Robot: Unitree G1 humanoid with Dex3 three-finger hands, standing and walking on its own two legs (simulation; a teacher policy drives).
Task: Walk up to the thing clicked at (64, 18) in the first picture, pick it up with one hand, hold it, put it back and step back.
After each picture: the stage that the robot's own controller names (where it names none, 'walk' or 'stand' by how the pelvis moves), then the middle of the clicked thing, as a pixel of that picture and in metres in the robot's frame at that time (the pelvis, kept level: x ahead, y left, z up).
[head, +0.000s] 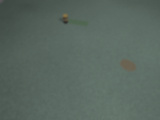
stand; (65, 19) +1.86 +0.26 -0.72
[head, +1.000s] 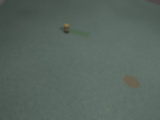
walk; (66, 28) +1.73 +0.16 -0.71
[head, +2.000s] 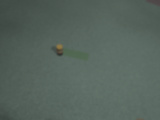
walk; (59, 50) +1.17 +0.19 -0.72
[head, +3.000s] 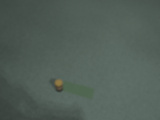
walk; (59, 85) +0.76 +0.19 -0.72
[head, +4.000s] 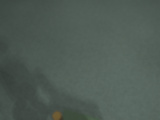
walk; (58, 118) +0.45 +0.22 -0.69
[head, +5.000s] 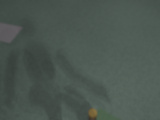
stand; (92, 115) +0.45 -0.01 -0.70
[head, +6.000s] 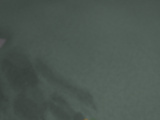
stand; out of the picture +0.42 -0.01 -0.72
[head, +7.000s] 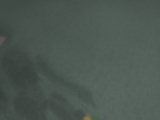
walk; out of the picture +0.43 -0.01 -0.72
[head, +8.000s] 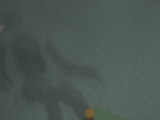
stand; (89, 115) +0.38 +0.01 -0.68
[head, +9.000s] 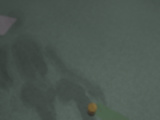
walk; (91, 109) +0.45 -0.07 -0.68
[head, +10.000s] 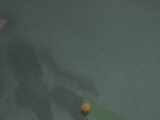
walk; (85, 109) +0.46 -0.02 -0.68
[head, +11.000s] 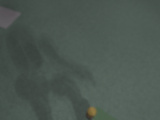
walk; (90, 113) +0.42 -0.10 -0.70
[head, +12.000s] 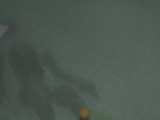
stand; (84, 115) +0.44 +0.00 -0.70
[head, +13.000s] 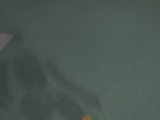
stand; out of the picture +0.45 -0.01 -0.70
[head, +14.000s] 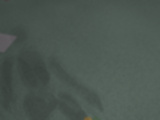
stand; out of the picture +0.44 +0.00 -0.72
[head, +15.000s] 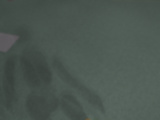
stand; out of the picture +0.43 -0.01 -0.72
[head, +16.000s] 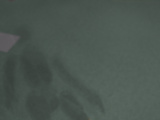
stand; out of the picture +0.42 -0.01 -0.72
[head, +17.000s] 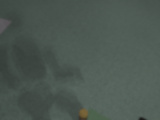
go down; (83, 115) +0.44 -0.02 -0.69
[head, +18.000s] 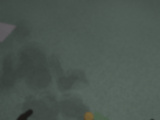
go down; (88, 119) +0.43 -0.03 -0.65
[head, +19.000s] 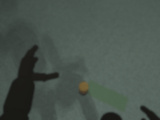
go down; (83, 88) +0.47 -0.03 -0.58
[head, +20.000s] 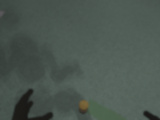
go down; (83, 107) +0.45 -0.03 -0.63
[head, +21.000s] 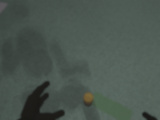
go down; (88, 99) +0.45 -0.03 -0.60
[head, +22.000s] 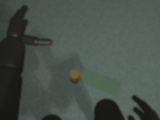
go down; (74, 76) +0.49 -0.04 -0.52
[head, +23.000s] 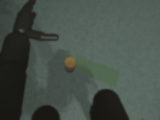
go down; (70, 65) +0.50 -0.04 -0.47
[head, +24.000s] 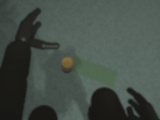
go down; (67, 65) +0.50 -0.05 -0.45
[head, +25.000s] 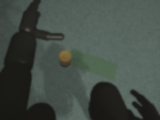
go down; (65, 59) +0.51 -0.05 -0.42
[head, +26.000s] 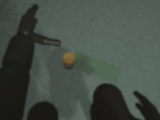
go down; (68, 61) +0.51 -0.06 -0.42
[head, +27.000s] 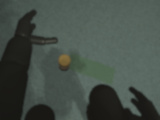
go down; (64, 63) +0.51 -0.05 -0.43
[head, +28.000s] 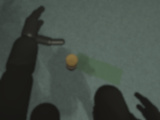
go down; (71, 62) +0.51 -0.06 -0.43
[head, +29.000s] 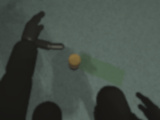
go down; (74, 62) +0.51 -0.06 -0.43
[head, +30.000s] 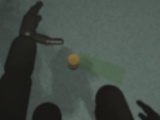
go down; (73, 62) +0.51 -0.06 -0.43
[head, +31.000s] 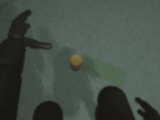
go down; (75, 62) +0.51 -0.06 -0.42
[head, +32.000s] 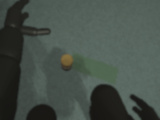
go down; (66, 63) +0.51 -0.06 -0.42
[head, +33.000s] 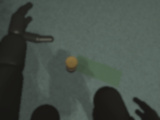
go down; (71, 64) +0.51 -0.06 -0.43
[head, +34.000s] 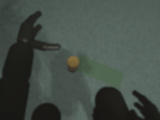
go down; (72, 64) +0.51 -0.06 -0.43
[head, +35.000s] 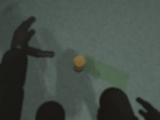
go down; (78, 64) +0.51 -0.06 -0.43
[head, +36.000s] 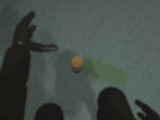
go down; (76, 65) +0.51 -0.06 -0.43
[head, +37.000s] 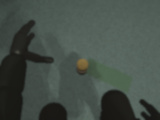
go down; (82, 67) +0.51 -0.06 -0.44
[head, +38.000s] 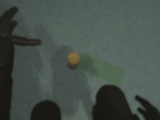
go down; (73, 61) +0.51 -0.06 -0.42
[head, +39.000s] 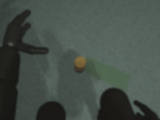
go down; (79, 65) +0.51 -0.06 -0.43
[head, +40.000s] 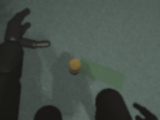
go down; (74, 67) +0.51 -0.06 -0.44
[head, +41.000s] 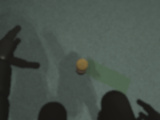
go down; (81, 67) +0.51 -0.06 -0.44
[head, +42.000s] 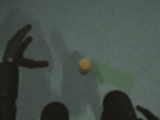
go down; (84, 66) +0.51 -0.06 -0.44
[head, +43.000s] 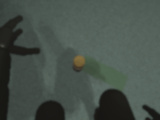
go down; (78, 64) +0.51 -0.06 -0.44
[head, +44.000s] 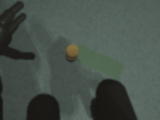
go down; (71, 53) +0.52 -0.05 -0.40
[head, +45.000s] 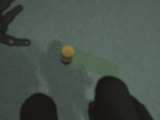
go down; (67, 55) +0.55 -0.06 -0.32
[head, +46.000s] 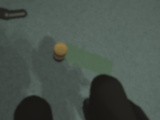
go down; (59, 52) +0.54 -0.05 -0.33
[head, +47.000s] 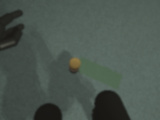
walk; (74, 66) +0.52 -0.05 -0.47
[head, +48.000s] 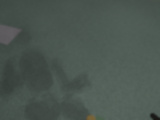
stand; out of the picture +0.44 -0.06 -0.66
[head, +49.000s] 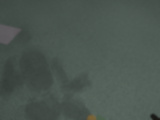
stand; out of the picture +0.44 -0.06 -0.66
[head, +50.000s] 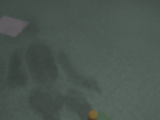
stand; (92, 117) +0.45 -0.05 -0.67
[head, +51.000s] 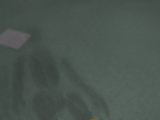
stand; out of the picture +0.44 -0.04 -0.72
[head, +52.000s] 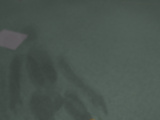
stand; out of the picture +0.43 -0.04 -0.72
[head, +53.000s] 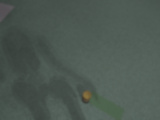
walk; (86, 97) +0.52 -0.08 -0.70
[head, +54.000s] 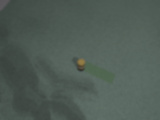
walk; (81, 65) +0.83 +0.02 -0.70
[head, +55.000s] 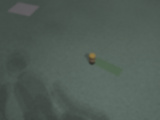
stand; (92, 59) +1.09 -0.04 -0.71
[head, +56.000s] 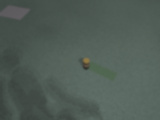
stand; (86, 63) +1.03 -0.02 -0.73
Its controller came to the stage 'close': no
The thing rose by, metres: 0.00
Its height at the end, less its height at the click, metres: +0.00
